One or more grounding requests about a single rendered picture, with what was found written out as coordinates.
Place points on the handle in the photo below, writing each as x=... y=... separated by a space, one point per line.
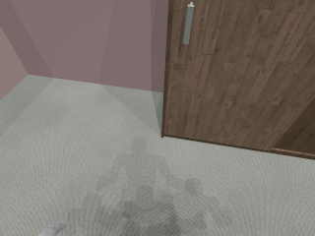
x=188 y=23

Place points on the left robot hand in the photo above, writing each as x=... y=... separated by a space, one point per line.
x=53 y=229

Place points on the wardrobe door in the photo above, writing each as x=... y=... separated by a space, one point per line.
x=300 y=136
x=247 y=73

